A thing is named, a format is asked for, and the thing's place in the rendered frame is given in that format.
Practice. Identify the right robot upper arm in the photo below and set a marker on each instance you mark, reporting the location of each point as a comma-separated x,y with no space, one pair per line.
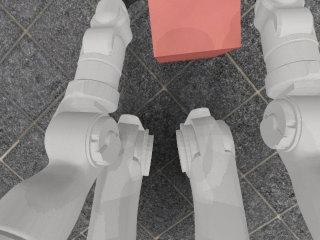
291,125

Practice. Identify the right robot foot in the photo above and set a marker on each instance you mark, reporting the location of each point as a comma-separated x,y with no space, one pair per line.
187,179

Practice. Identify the carton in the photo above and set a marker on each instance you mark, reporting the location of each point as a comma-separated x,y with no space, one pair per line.
194,29

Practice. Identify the left robot hand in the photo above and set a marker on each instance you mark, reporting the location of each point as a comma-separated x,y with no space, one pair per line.
128,3

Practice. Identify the left robot thigh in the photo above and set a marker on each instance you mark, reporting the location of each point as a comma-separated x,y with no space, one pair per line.
118,185

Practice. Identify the left robot upper arm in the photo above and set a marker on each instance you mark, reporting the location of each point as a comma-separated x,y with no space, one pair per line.
47,205

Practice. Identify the robot left forearm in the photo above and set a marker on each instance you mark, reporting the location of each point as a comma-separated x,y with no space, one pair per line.
99,68

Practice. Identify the robot right forearm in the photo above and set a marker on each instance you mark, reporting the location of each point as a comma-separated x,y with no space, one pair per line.
290,48

